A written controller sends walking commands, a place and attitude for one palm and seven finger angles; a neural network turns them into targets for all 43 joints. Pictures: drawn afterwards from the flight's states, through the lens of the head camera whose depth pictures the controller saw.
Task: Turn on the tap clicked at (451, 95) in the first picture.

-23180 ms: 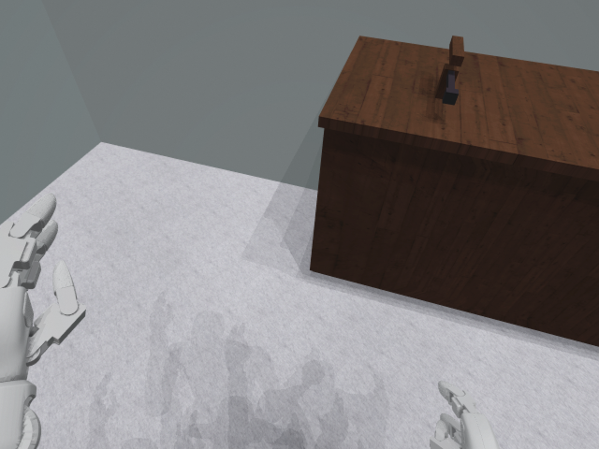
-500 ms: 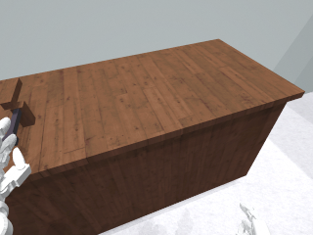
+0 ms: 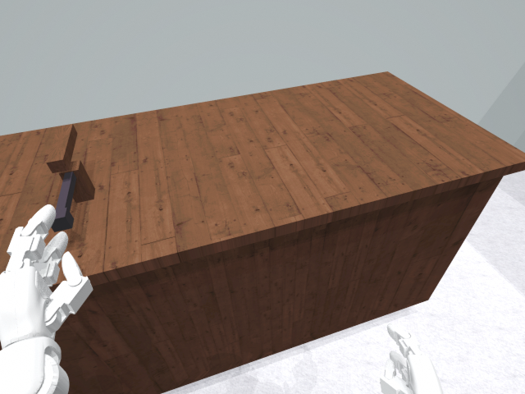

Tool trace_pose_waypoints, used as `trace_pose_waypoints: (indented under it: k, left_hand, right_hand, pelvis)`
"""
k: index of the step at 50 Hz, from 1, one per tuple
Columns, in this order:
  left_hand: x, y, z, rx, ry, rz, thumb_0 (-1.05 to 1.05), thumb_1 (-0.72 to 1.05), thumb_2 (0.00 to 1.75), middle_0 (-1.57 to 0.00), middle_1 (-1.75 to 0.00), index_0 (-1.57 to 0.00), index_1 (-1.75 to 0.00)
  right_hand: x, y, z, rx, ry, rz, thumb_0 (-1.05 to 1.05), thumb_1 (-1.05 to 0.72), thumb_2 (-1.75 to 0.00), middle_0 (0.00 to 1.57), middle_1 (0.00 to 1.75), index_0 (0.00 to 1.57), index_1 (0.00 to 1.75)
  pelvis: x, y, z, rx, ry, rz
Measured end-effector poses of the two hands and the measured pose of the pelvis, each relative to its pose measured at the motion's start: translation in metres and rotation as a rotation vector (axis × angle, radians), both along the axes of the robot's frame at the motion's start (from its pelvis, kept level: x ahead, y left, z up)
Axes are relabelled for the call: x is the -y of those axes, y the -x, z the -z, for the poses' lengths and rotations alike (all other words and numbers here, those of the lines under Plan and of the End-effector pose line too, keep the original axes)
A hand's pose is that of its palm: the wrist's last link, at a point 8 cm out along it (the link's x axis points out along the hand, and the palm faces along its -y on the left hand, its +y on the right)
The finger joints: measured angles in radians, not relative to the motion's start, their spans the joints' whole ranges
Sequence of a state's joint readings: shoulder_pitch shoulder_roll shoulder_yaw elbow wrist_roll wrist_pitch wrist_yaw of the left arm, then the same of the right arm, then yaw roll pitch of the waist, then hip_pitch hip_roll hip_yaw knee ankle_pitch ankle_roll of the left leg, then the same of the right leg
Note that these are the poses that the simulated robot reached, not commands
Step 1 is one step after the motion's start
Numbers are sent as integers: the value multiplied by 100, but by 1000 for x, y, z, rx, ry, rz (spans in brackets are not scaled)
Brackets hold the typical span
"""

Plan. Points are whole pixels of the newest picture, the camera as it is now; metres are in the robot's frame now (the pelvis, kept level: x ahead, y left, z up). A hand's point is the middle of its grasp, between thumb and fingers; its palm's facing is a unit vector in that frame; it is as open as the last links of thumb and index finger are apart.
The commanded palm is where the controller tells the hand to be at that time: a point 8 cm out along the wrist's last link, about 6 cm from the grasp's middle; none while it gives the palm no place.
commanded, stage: turn the palm inward beside the body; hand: left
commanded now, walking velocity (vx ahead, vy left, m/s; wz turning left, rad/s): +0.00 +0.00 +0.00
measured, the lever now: (60, 219) +0.33 +0.40 +0.10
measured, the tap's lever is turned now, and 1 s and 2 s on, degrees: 0 0 0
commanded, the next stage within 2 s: reach beside the lever's end, fingers flat in 0.82 s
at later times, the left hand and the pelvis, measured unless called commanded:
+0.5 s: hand (74, 281) +0.19 +0.26 +0.15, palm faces +0.58 -0.81 -0.08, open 7.5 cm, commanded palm +0.13 +0.29 +0.16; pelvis +0.00 +0.02 +0.00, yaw +0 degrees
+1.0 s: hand (98, 276) +0.20 +0.24 +0.15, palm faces +0.56 -0.82 -0.10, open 7.4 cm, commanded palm +0.15 +0.28 +0.16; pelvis +0.01 +0.00 +0.01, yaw +0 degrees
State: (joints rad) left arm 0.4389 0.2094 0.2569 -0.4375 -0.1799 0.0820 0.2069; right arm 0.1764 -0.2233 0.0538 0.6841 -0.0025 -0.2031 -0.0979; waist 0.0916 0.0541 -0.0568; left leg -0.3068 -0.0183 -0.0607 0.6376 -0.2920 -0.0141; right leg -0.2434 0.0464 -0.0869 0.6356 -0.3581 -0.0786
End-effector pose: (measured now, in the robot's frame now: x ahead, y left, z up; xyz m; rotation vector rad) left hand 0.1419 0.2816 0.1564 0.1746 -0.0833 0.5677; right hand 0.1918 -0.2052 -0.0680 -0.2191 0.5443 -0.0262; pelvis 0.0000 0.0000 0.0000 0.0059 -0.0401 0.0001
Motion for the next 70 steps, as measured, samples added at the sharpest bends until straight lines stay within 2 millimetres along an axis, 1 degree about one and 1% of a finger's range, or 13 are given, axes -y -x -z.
trace_pose_waypoints:
  k: [6,13,22,29,34,39,44,50,53,59,64,67,70]
  left_hand:
    - [-2,6,3,-3,28,8,2,89,90,-20,-30,-20,-30]
    - [-6,12,5,-11,55,-12,2,89,90,-20,-30,-20,-30]
    - [-15,6,4,-22,81,-53,2,89,90,-20,-30,-20,-30]
    - [-10,-6,2,-43,88,-32,2,89,90,-20,-30,-20,-30]
    - [-6,-11,3,-58,97,-31,2,89,90,-20,-30,-20,-30]
    - [-2,-12,3,-55,98,-43,2,89,90,-20,-30,-20,-30]
    - [7,-12,0,-47,87,-37,2,89,90,-20,-30,-20,-30]
    - [14,-8,-1,-51,79,-32,2,89,90,-20,-30,-20,-30]
    - [9,-5,1,-64,75,-52,2,89,90,-21,-30,-20,-30]
    - [-11,-5,7,-66,83,-127,2,89,90,-21,-30,-20,-30]
    - [-17,-19,5,-44,68,-124,2,89,90,-20,-30,-20,-30]
    - [-16,-30,3,-47,61,-90,2,90,90,-20,-30,-20,-30]
    - [-19,-38,6,-68,72,-73,2,89,90,-20,-30,-20,-30]
  right_hand:
    - [-13,7,-5,11,10,-14,2,-90,-89,21,30,20,30]
    - [-24,7,-9,14,17,-27,2,-90,-89,21,30,20,30]
    - [-33,-6,-11,4,28,-51,2,-90,-89,21,30,20,30]
    - [-35,-21,-13,6,22,-57,2,-90,-89,21,30,20,30]
    - [-31,-29,-15,6,18,-54,2,-90,-89,21,30,20,30]
    - [-23,-32,-15,2,20,-50,2,-90,-89,21,30,20,30]
    - [-14,-30,-14,1,19,-41,2,-90,-89,21,30,20,30]
    - [-3,-23,-11,-9,12,-23,2,-90,-89,21,30,20,30]
    - [2,-18,-8,-19,9,-11,2,-90,-89,21,30,20,30]
    - [13,-6,-1,-50,21,13,2,-90,-89,21,30,20,30]
    - [22,2,4,-67,31,34,2,-90,-89,21,30,20,30]
    - [26,5,7,-72,28,54,2,-90,-89,21,30,20,30]
    - [29,7,9,-80,21,79,2,-90,-89,21,30,20,30]
  pelvis:
    - [-9,9,-1,18,9,2]
    - [-18,10,-2,28,14,2]
    - [-23,3,-4,30,15,-4]
    - [-22,-7,-6,24,11,-3]
    - [-18,-13,-7,18,7,-1]
    - [-13,-15,-6,17,4,-2]
    - [-7,-14,-6,21,1,-2]
    - [1,-11,-6,26,-2,-2]
    - [5,-9,-6,29,-3,-2]
    - [13,-2,-6,35,5,-11]
    - [16,0,-6,26,7,-10]
    - [15,-3,-6,12,3,-3]
    - [14,-7,-6,-2,-3,3]
